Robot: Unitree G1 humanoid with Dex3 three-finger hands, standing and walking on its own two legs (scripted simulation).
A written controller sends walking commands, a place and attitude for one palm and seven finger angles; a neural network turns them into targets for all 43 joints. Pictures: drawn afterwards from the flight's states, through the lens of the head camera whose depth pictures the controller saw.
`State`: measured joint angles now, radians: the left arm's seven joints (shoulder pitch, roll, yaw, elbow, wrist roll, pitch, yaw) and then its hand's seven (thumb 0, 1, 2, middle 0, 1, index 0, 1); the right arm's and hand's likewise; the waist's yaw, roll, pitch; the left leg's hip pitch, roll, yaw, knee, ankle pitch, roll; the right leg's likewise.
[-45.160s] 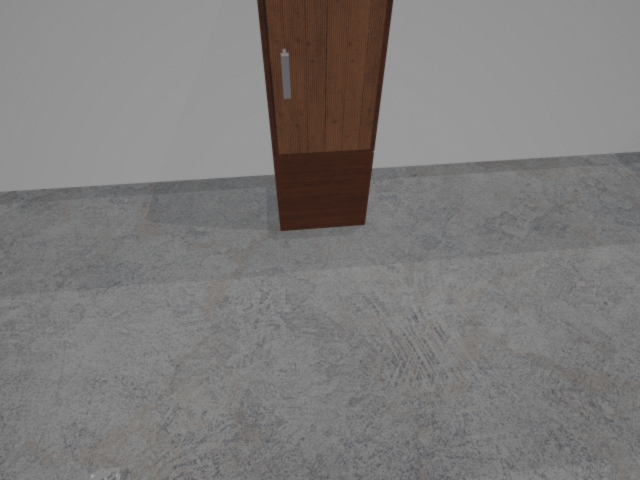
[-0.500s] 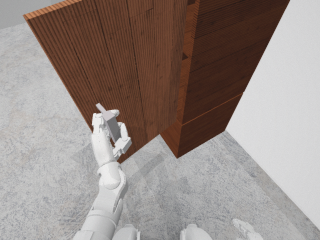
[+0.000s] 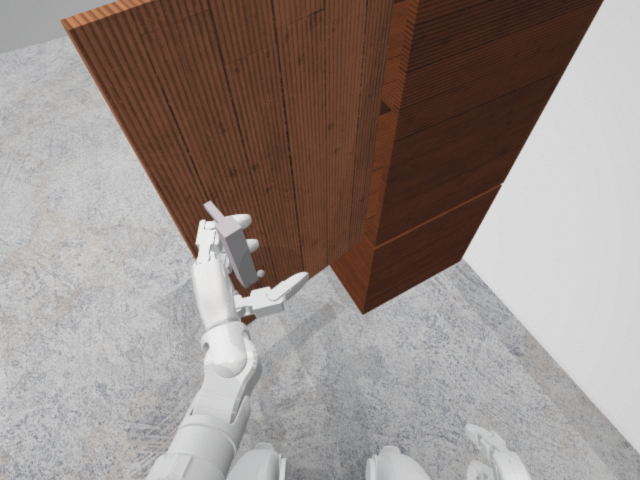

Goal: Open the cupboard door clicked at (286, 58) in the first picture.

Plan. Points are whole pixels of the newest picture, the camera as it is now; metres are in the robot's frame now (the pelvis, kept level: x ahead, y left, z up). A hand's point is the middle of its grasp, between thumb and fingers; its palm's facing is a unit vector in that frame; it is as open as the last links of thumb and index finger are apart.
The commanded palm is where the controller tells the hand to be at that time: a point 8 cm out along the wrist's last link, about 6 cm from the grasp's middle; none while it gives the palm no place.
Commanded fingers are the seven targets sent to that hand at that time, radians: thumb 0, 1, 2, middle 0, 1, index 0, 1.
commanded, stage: open thumb and fingers to let go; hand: left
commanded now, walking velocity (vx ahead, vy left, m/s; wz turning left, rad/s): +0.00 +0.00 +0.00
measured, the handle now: (230, 245) +0.40 +0.14 +0.04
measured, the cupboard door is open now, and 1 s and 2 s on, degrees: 100 100 100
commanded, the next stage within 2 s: slide the hand sideways off the handle in 0.38 s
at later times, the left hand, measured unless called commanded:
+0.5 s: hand (259, 276) +0.36 +0.09 +0.04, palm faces +0.31 -0.95 -0.02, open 15.0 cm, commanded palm +0.32 +0.13 +0.03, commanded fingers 0.00 -0.50 0.30 -0.15 -0.30 -0.15 -0.30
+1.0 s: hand (242, 305) +0.32 +0.11 +0.04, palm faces -0.14 -0.99 +0.00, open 16.4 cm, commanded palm +0.28 +0.16 +0.03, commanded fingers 0.00 -0.50 0.30 -0.15 -0.30 -0.15 -0.30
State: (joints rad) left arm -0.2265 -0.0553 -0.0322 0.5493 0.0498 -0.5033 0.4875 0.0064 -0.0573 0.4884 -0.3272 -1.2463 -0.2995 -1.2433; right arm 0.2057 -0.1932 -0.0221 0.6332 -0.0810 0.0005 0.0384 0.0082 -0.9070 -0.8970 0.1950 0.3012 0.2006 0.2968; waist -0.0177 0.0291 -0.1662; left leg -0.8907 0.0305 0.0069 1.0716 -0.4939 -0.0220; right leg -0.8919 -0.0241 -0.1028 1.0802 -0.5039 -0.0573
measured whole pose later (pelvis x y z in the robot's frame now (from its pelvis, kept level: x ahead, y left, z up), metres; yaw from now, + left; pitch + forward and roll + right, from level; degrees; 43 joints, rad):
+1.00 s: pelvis +0.00 +0.04 +0.00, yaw -2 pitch +17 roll -1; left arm -0.06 0.07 -0.08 0.32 -0.08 -0.42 -0.01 -0.01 -0.50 0.30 -0.10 -0.35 -0.11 -0.35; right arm 0.26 -0.23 -0.01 0.50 0.00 0.00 0.05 0.01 -0.91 -0.90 0.20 0.30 0.20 0.30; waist -0.02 0.03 -0.16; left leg -0.89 0.02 0.05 1.12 -0.53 0.03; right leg -0.89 -0.04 -0.06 1.10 -0.50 -0.01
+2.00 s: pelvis -0.01 +0.02 +0.00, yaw +0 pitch +14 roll -2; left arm 0.35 0.25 0.11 -0.08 -0.26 -0.32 -0.26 -0.01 -0.50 0.30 -0.15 -0.30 -0.15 -0.30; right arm 0.26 -0.23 0.03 0.46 0.04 -0.07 -0.05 0.01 -0.90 -0.90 0.20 0.30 0.20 0.30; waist -0.01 0.05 -0.15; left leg -0.85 0.03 -0.01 1.14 -0.53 0.00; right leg -0.82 -0.02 -0.11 1.09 -0.51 -0.03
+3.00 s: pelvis +0.04 +0.03 +0.08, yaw -1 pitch -3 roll -1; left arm 0.47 0.34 0.33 -0.39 -0.05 -0.04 0.11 0.01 0.63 0.79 -0.20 -0.30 -0.20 -0.30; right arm 0.19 -0.23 0.04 0.61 0.00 -0.10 -0.07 0.01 -0.90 -0.90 0.20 0.30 0.20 0.30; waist 0.07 0.07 -0.01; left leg -0.09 0.00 0.03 0.42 -0.28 0.02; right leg -0.07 -0.01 -0.08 0.39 -0.26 0.00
